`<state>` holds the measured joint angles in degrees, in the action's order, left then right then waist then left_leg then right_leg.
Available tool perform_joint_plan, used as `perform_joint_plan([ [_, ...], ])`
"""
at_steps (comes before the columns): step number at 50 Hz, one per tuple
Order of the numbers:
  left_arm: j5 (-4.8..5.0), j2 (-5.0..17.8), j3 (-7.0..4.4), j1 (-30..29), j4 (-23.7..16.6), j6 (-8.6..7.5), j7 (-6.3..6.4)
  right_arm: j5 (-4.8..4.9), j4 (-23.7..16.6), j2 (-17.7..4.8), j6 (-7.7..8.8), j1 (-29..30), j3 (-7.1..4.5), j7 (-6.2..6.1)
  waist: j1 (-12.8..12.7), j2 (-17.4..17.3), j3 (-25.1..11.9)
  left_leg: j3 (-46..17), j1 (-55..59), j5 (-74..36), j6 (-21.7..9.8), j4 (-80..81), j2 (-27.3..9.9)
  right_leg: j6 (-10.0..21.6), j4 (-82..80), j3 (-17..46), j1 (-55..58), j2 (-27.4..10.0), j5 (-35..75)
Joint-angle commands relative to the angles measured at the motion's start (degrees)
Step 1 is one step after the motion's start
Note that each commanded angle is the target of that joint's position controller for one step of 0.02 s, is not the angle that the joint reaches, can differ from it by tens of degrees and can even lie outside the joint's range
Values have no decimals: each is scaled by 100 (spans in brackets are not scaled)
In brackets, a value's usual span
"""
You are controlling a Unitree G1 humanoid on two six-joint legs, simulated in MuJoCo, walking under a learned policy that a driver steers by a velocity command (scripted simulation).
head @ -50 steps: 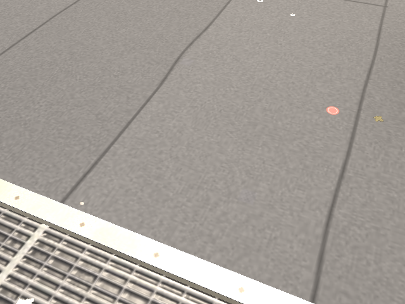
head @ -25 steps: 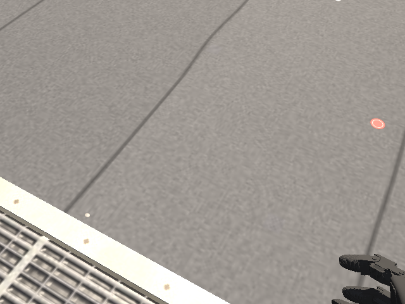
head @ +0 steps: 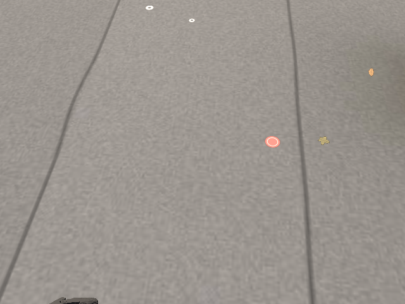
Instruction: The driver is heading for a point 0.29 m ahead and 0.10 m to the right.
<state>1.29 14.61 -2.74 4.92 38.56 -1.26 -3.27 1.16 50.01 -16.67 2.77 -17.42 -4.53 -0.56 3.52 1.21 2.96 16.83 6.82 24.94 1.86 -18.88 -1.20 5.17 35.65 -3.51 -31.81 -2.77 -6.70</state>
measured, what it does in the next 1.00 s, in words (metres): walks ahead: right foot, then left foot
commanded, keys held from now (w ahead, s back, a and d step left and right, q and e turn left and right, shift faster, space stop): w+e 0.10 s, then no key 0.90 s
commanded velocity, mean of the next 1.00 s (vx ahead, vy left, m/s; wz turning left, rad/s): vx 0.17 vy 0.00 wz -0.19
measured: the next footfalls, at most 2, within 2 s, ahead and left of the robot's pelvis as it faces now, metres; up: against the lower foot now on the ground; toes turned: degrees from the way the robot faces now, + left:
right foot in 0.02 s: +0.18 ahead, -0.09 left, +0.00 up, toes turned -4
left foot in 0.46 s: +0.42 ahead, +0.08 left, +0.00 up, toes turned -10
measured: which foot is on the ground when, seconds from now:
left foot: down 0.00-0.04, up 0.06-0.44, down 0.46-1.00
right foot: up 0.00-0.00, down 0.02-0.50, up 0.52-0.70, down 0.72-1.00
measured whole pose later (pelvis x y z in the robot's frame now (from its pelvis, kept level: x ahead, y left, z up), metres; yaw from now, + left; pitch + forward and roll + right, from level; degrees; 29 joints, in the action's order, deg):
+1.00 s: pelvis +0.31 -0.03 +0.01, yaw -10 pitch -1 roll +0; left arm -0.4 12.6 -2.0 15.2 52.4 -0.6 1.6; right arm -0.2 53.9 -13.6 0.2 -6.5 -1.8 -0.6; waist 0.0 -0.4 1.6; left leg 0.0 -17.6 11.5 0.5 -29.9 -0.3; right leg -0.6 30.9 1.9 -9.3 -0.4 -20.8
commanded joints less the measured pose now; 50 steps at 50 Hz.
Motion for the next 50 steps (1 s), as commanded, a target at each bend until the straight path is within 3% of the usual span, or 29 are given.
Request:
perform_joint_plan([
  [1,26,1335,-610,1941,32,28,122,48,-409,-1093,-17,325,-210,-73,-1366,-314,-1146,-242,-1195,-5724,-500,-3086,-1143,570,-433,3,2927,549,-94],
  [2,64,2011,-742,2065,90,40,222,-214,-697,-274,87,-112,33,-23,-852,1197,-1498,-384,-3776,-812,-110,-5214,-206,1422,-665,2796,4880,-913,-587],
  [3,4,1838,-638,2044,-180,-86,172,-112,-827,-366,333,87,100,51,-906,964,-2502,-1912,-4793,1016,-63,-6281,465,2147,-1719,5350,5596,-1705,-1458],
  [4,-46,1396,-508,1898,-146,-178,134,121,-993,-784,483,745,-12,122,-1114,467,-1889,-2294,-5371,517,-208,-6288,99,1760,-1983,4659,5277,-1582,-1312],
  [5,-32,1214,-453,1631,-144,-233,132,142,-1061,-737,564,901,26,126,-911,208,-1236,-2238,-5351,13,-327,-5815,-158,1524,-1964,3841,4476,-1338,-934],
  [6,-51,1004,-381,1116,-218,-248,141,17,-950,-720,571,844,14,76,-589,-147,-776,-2176,-4990,-319,-290,-5281,-393,1296,-1928,3115,3574,-1121,190],
  [7,-122,792,-304,783,-334,-256,174,-81,-851,-819,501,708,-40,52,-389,-76,-620,-2158,-4518,-504,-225,-4961,-557,1186,-1937,2551,2951,-965,1389],
  [10,-155,912,-307,689,-319,-274,256,-178,-758,-606,263,414,-16,34,-170,-70,-616,-1933,-3849,-758,65,-4394,-512,1150,-1988,1705,2098,-754,3431],
  [12,-143,1015,-325,764,-213,-253,336,-196,-821,-420,192,606,55,4,-204,72,-576,-1801,-3786,-1313,186,-3612,-387,1010,-1975,1224,1899,-516,3849],
  [15,-97,975,-300,899,-81,-147,424,-169,-890,-307,206,1089,133,59,-468,299,-694,-1708,-3396,-2647,186,-2236,-173,680,-1860,827,1949,-209,3363],
  [18,-126,940,-262,1061,89,-91,440,-137,-939,-399,240,1353,116,149,-625,373,-725,-1829,-3237,-3127,91,-1585,-84,609,-1720,1087,2281,-434,2722],
  [21,-130,855,-223,972,215,-75,429,-219,-931,-602,286,1317,35,198,-527,416,-637,-1911,-3199,-2627,-173,-1163,-59,538,-1216,1456,2629,-660,2504],
  [22,-111,808,-202,877,245,-65,431,-254,-853,-621,310,1112,11,199,-370,383,-649,-1856,-2922,-2791,-290,-831,-17,437,-921,1480,2644,-591,2412],
  [23,-121,734,-177,935,280,-71,430,-307,-775,-696,340,894,-13,179,-269,231,-738,-1894,-2368,-3900,-430,-475,-94,238,-533,1399,2551,-331,2257],
  [24,-238,596,-136,1332,251,-115,418,-393,-831,-1021,364,883,-55,138,-528,-334,-1135,-2462,-1354,-6085,-750,-830,-732,-29,78,1284,2090,116,1275],
  [25,-229,406,-57,1950,416,-126,423,-422,-823,-847,293,738,4,103,-597,-1004,-1791,-3257,-230,-6937,-1595,-1070,-1529,-391,960,1143,1350,451,-565],
  [26,-186,581,-64,1751,442,-47,427,-293,-705,-357,195,516,115,109,-328,-1365,-2034,-3919,-147,-6418,-2020,-766,-1938,-658,1639,1031,1014,521,-2826],
  [27,-101,795,-125,1444,348,74,434,-200,-635,-231,131,529,196,145,-276,-1096,-1785,-4182,-445,-4996,-1977,-467,-1944,-749,1925,1138,739,374,-3432],
  [28,-65,796,-151,1208,344,217,468,-175,-626,-297,71,699,195,159,-294,-825,-1444,-4148,-819,-3649,-1783,-237,-1813,-828,2126,1108,600,253,-3320],
  [30,-99,741,-172,1118,388,429,513,-210,-711,-520,-15,1317,147,149,-473,-849,-865,-3711,-1837,-1836,-1403,214,-1481,-885,1533,981,857,28,-2724],
  [31,-104,620,-145,1191,465,458,529,-232,-734,-533,-76,1565,134,132,-555,-973,-703,-3402,-2269,-1369,-1242,352,-1229,-882,976,846,1220,37,-2473],
  [33,-145,442,-120,1448,716,413,517,-222,-683,-501,-164,1656,130,84,-640,-1015,-771,-2835,-2638,-1038,-1072,315,-876,-789,19,557,2022,175,-1306],
  [35,-229,412,-127,1504,858,375,479,-148,-551,-355,-178,1479,174,46,-640,-855,-840,-2538,-2794,-277,-811,216,-668,-630,-723,401,2544,259,-471],
  [36,-302,533,-129,1319,770,363,484,-159,-473,-254,-160,1356,214,51,-542,-626,-699,-2444,-2894,161,-560,124,-550,-493,-938,710,2489,-12,-403],
  [37,-273,806,-177,1145,722,350,508,-190,-455,-330,-155,1264,185,56,-315,-233,-422,-2194,-2719,263,-359,5,-284,-326,-1069,946,1858,-176,-1232],
  [38,-247,730,-168,1039,776,295,506,-220,-455,-290,-145,1386,190,48,-293,83,-262,-2009,-2254,-189,-254,-231,-154,-269,-1199,933,1235,-110,-1975],
  [40,-256,525,-106,861,816,149,510,-200,-374,-206,-128,1380,201,9,-236,235,-256,-1976,-1828,-972,-321,-593,-154,-380,-1381,935,1028,-108,-1700],
  [43,-205,533,-103,1012,954,-13,498,-166,-171,-234,-128,1222,181,-23,-268,164,-403,-1922,-1708,-2018,-417,-822,-134,-471,-1223,873,1359,-76,-726],
  [50,-163,497,-68,1242,1245,14,514,-119,205,-259,-223,1247,148,-32,-360,-51,-430,-1890,-1582,-2769,-377,-946,-117,-447,-1092,752,1701,0,112],
])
